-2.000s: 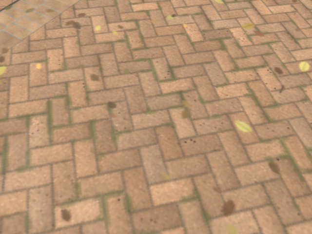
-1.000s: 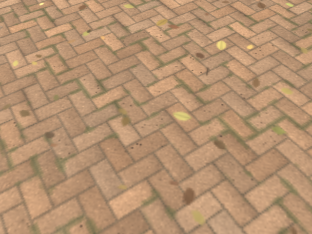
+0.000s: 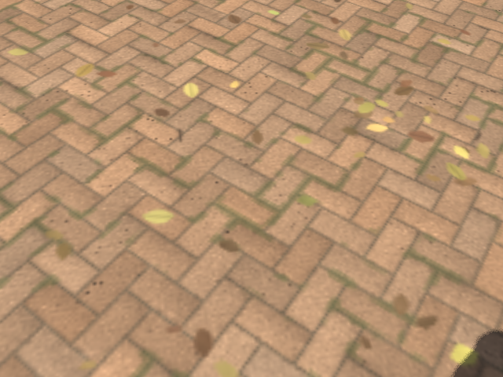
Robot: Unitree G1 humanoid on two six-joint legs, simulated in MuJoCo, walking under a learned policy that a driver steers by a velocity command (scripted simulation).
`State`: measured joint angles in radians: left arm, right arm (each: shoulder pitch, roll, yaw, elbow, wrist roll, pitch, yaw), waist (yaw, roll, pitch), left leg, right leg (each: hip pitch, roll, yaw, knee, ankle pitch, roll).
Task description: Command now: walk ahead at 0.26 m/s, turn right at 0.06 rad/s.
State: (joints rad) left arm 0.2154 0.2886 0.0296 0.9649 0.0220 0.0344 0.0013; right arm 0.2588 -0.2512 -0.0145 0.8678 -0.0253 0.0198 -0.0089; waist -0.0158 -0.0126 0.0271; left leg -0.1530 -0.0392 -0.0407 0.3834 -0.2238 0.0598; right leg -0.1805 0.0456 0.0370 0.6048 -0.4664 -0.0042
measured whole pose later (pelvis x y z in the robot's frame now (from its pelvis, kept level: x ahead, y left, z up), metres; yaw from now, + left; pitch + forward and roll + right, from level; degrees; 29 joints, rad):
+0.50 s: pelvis +0.20 +0.02 -0.03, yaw +0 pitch +0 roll -1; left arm 0.45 0.23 0.01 1.11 0.02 -0.07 0.01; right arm 0.03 -0.26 -0.03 0.78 -0.04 -0.05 0.02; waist 0.05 0.00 0.07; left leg -0.47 -0.01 0.10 0.59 -0.13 0.11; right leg 0.10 0.02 0.02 0.53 -0.48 -0.04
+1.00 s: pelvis +0.48 +0.02 -0.02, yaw +0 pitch +1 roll +1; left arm -0.02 0.20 0.01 0.87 0.03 -0.06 -0.03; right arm 0.47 -0.20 -0.02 1.04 -0.03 -0.08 -0.01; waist -0.07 -0.01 0.06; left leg 0.13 -0.07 0.07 0.24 -0.39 0.06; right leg -0.50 -0.01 -0.09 0.53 -0.09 -0.09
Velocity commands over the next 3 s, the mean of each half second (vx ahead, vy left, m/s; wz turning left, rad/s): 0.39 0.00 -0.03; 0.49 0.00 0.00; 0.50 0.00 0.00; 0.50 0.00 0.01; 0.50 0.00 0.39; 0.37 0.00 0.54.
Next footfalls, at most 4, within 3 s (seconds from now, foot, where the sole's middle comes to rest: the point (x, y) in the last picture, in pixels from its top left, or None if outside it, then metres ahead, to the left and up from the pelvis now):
0.08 right None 0.01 -0.10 -0.78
0.48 left None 0.35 0.10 -0.78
1.02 right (276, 324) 0.66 -0.07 -0.78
1.56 left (213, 239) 0.95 0.12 -0.78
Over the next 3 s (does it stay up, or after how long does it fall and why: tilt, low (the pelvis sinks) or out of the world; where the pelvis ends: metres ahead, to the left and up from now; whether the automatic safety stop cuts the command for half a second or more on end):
stays up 1.48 0.14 0.00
